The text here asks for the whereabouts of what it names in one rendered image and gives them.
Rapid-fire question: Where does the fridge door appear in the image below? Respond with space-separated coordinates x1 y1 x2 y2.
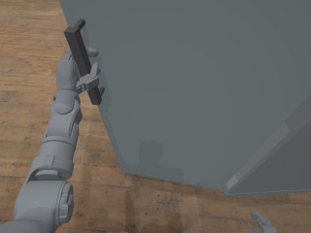
59 0 311 190

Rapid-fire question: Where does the right robot hand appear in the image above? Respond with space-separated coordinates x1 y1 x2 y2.
249 210 278 233

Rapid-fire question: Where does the robot left forearm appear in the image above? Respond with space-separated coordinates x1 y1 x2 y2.
13 90 83 220

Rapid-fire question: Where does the handle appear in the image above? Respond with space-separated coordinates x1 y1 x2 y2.
64 18 105 106

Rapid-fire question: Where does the robot left upper arm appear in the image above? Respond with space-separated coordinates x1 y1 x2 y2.
0 181 74 233

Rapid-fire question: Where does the left robot hand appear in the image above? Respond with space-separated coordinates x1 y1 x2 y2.
56 46 101 95

